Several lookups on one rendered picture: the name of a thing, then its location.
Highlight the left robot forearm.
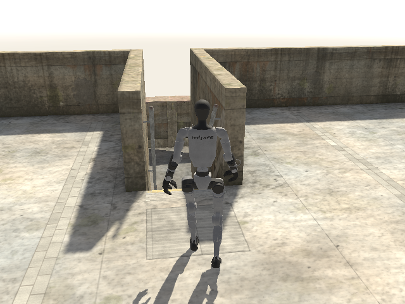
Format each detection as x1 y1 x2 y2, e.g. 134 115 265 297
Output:
165 153 178 181

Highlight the humanoid robot torso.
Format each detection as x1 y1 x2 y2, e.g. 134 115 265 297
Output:
188 124 217 190

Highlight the right robot upper arm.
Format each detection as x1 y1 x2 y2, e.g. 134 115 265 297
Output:
216 127 233 162

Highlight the right robot shin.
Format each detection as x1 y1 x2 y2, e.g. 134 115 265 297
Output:
213 215 223 259

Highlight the right robot forearm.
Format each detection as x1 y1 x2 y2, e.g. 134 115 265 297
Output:
227 152 238 173

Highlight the left robot hand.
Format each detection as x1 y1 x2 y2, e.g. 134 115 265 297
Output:
162 179 177 195

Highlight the left robot upper arm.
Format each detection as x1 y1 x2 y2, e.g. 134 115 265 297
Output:
172 127 189 163

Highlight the right robot hand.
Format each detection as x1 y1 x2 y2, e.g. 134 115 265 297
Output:
223 170 239 182

